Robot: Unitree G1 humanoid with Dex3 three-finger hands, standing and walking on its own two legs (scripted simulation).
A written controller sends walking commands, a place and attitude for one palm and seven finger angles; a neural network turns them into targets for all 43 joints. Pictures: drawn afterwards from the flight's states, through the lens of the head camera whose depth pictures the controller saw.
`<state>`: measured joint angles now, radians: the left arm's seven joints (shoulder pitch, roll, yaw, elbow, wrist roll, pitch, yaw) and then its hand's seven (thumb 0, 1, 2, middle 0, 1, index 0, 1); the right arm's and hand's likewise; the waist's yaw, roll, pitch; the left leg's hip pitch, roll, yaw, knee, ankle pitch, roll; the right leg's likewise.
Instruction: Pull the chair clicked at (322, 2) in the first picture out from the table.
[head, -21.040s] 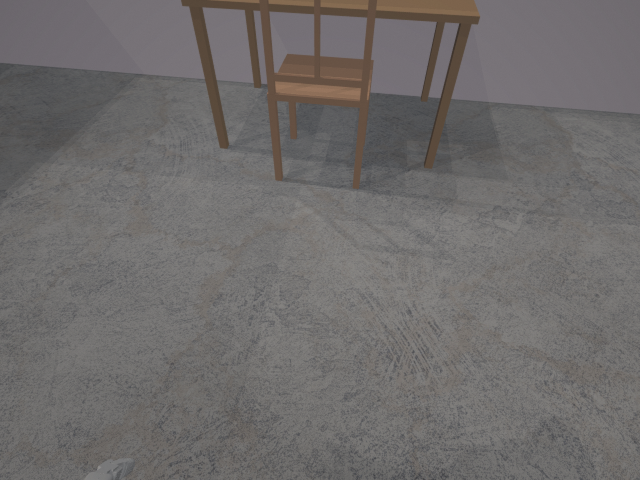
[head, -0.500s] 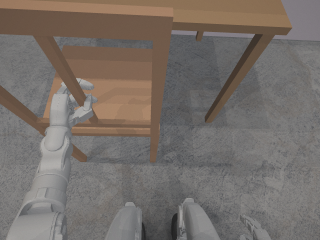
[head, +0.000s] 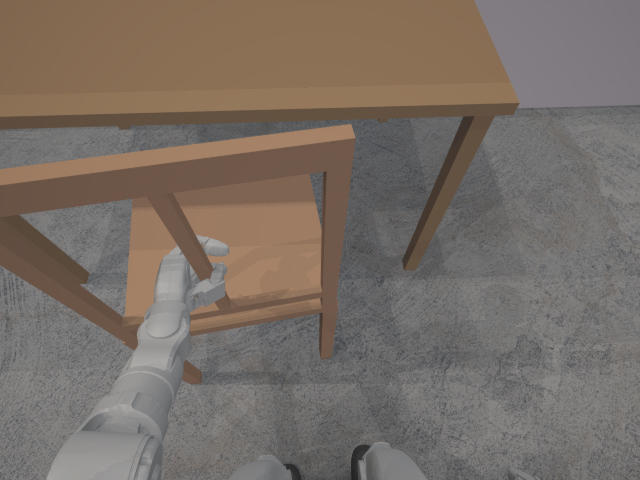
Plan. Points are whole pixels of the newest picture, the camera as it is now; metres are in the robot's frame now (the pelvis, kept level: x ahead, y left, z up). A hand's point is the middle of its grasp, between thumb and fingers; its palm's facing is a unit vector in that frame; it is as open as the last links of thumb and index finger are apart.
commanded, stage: step backward, pulling the chair out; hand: left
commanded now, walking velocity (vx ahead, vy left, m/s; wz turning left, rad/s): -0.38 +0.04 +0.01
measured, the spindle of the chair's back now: (199, 261) +0.40 +0.17 -0.04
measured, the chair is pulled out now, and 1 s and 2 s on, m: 0.09 0.23 0.34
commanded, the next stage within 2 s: none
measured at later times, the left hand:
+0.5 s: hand (228, 346) +0.28 +0.12 -0.05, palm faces -0.02 -0.99 -0.16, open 5.1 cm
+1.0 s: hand (219, 389) +0.23 +0.13 -0.05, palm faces -0.04 -0.98 -0.17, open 5.2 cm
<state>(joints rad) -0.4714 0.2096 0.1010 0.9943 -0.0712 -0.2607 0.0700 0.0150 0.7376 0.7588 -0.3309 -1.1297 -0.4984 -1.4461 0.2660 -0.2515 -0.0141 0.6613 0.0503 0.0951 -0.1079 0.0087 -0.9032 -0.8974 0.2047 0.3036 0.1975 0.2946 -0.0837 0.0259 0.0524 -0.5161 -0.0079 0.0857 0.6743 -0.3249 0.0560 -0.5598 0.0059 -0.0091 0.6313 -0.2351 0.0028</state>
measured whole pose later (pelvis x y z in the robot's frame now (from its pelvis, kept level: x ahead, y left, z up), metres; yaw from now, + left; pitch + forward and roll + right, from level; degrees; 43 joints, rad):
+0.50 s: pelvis -0.06 +0.00 +0.00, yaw +0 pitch +3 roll +1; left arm -0.45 0.14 -0.05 1.05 -0.08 -0.23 0.10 0.03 0.71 0.79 -0.29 -1.15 -0.50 -1.45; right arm 0.25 -0.26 0.01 0.74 0.06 -0.01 -0.14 0.01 -0.90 -0.90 0.20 0.30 0.20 0.29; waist -0.04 0.00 0.07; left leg -0.45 -0.03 0.12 0.60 -0.21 0.08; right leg -0.49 -0.03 0.01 0.69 -0.32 -0.01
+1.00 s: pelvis -0.14 +0.02 +0.00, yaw +4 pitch +5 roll +3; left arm -0.54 0.13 -0.03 0.99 -0.04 -0.15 0.10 0.03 0.70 0.78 -0.28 -1.20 -0.50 -1.45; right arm 0.19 -0.33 -0.04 0.78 0.05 -0.02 -0.14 0.01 -0.90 -0.90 0.20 0.30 0.20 0.29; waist -0.08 -0.03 0.13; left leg -0.28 0.02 0.00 0.53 -0.32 -0.06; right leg -0.55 -0.14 0.00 0.55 -0.08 0.06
